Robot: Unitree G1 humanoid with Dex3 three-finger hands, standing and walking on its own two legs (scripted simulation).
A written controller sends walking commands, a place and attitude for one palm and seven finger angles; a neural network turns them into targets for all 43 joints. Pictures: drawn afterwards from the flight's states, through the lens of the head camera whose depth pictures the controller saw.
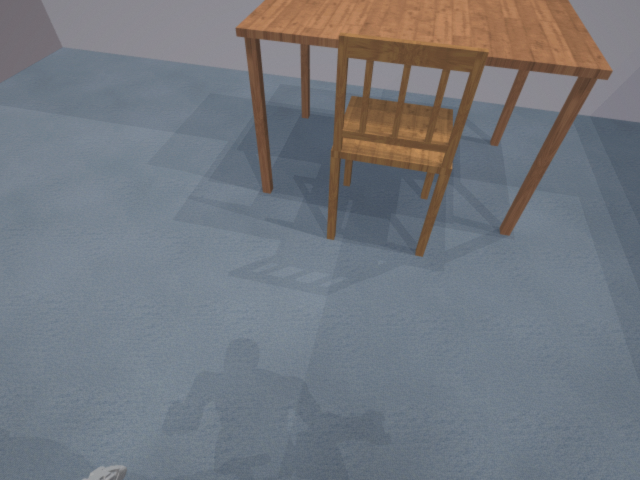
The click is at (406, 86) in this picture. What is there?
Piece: chair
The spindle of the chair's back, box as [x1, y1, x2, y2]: [392, 65, 410, 137]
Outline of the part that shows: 410,65 404,65 392,131 393,137 397,136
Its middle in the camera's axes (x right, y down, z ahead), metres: +0.24 -0.41 +1.18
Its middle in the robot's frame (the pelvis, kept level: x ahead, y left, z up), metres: +1.16 -0.19 -0.11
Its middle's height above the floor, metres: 0.66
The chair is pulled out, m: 0.00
